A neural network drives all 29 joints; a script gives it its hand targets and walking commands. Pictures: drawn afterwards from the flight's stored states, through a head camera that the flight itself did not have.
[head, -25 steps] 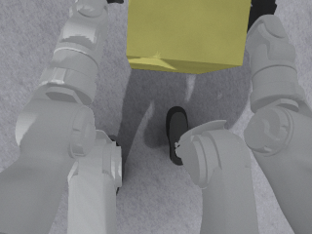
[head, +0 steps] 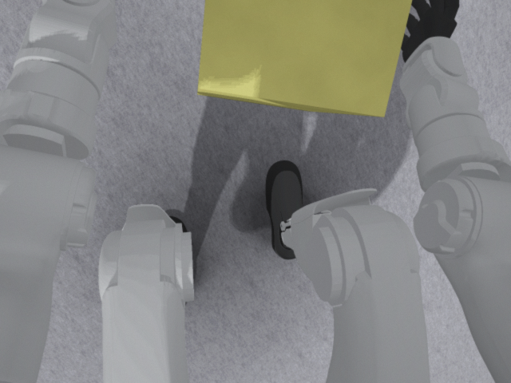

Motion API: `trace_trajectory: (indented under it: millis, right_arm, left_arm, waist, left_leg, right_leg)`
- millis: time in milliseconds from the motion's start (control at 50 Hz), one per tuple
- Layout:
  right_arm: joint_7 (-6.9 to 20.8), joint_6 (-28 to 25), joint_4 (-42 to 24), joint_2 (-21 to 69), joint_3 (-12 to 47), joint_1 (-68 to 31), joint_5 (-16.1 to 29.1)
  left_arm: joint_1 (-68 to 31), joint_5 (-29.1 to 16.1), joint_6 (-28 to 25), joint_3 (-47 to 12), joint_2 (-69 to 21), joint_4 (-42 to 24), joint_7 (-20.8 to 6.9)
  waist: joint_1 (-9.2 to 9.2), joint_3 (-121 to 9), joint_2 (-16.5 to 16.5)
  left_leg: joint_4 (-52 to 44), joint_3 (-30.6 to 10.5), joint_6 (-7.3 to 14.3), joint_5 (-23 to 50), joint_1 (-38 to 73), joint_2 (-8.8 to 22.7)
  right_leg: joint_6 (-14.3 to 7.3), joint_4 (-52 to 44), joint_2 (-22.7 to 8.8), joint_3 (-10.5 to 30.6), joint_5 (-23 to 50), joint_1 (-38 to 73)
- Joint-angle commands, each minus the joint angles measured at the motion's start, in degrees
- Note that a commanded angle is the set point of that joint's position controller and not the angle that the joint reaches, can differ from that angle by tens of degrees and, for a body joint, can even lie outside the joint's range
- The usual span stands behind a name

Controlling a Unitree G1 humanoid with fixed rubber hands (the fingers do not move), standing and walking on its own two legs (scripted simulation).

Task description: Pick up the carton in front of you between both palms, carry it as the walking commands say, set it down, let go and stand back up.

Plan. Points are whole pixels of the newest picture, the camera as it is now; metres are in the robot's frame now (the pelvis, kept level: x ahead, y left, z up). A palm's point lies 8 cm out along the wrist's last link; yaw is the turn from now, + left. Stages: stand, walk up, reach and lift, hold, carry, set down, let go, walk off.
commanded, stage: set down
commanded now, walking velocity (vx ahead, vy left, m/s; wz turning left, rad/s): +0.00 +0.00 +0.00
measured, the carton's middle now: (281, 28) +0.52 -0.10 -0.25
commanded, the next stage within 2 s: let go in 1.04 s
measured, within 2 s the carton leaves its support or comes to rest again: neither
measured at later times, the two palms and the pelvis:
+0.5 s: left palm out of the picture +0.60 +0.10 -0.03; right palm out of the picture +0.48 -0.26 -0.04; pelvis +0.01 -0.01 +0.08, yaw +0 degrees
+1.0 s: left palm out of the picture +0.60 +0.11 +0.12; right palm out of the picture +0.48 -0.27 +0.12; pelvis +0.04 +0.00 +0.21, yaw +1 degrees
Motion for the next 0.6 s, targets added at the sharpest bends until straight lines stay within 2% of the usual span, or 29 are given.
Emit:
trace_trajectory:
  millis: [0,80,160,240,340,400,580]
  right_arm:
    - [-0.6,-1.1,-7.9,-4.3,1.0,-7.0,1.6]
    - [-2.0,0.5,-13.8,-4.6,1.5,-4.4,1.7]
    - [-3.7,3.2,-23.8,-4.6,2.2,-2.9,0.4]
    - [-4.8,6.2,-28.3,-2.4,2.4,-2.2,-1.6]
    - [-4.5,7.3,-29.7,1.8,3.3,-0.7,-3.3]
    - [-4.3,8.0,-30.8,2.8,3.2,0.9,-3.8]
    - [-3.5,10.5,-36.7,2.6,0.8,7.6,-5.4]
  left_arm:
    - [-20.6,-2.3,-1.0,-1.2,0.8,-9.2,-0.1]
    - [-18.2,-0.7,0.5,1.4,2.5,-10.5,0.5]
    - [-16.1,2.0,2.7,5.7,3.9,-13.6,1.4]
    - [-13.6,3.7,4.7,9.8,5.1,-10.7,1.0]
    - [-11.1,4.2,4.0,12.3,4.9,-6.6,-0.9]
    - [-10.7,4.6,3.6,12.9,5.4,-7.1,-1.7]
    - [-7.9,6.0,5.7,13.2,4.7,-13.8,-3.0]
  waist:
    - [-6.46,-68.6,16.4]
    - [-5.79,-77.4,16.1]
    - [-5.04,-85.1,13.4]
    - [-4.19,-78.5,9.0]
    - [-3.32,-73.9,5.7]
    - [-3.59,-76.1,6.1]
    - [-4.9,-85.1,11.3]
  left_leg:
    - [-15.2,0.0,-0.7,20.2,22.6,5.6]
    - [-16.9,2.1,-0.8,16.1,24.4,4.3]
    - [-20.3,3.7,0.1,12.6,26.3,2.9]
    - [-24.5,4.1,1.2,7.9,21.5,2.2]
    - [-28.0,4.6,1.8,6.9,16.6,1.9]
    - [-30.1,5.1,1.7,7.6,18.4,1.6]
    - [-38.3,5.7,0.7,14.2,31.3,0.5]
  right_leg:
    - [-0.4,-1.2,0.5,-2.5,23.0,42.3]
    - [-0.6,-3.6,1.3,-3.0,22.9,50.8]
    - [-0.3,-7.1,2.3,-4.2,20.3,58.0]
    - [0.5,-11.2,3.0,-4.6,14.2,57.7]
    - [1.2,-15.1,3.3,-3.7,13.7,59.3]
    - [1.4,-17.6,3.5,-3.6,14.5,61.5]
    - [1.3,-25.7,4.1,-4.9,20.4,64.8]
